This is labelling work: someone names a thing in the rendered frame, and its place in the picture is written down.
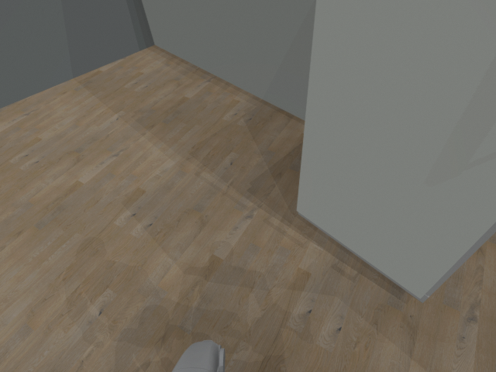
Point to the robot left thigh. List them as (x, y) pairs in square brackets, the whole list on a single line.
[(204, 356)]

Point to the fridge door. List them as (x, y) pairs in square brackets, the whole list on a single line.
[(399, 150)]

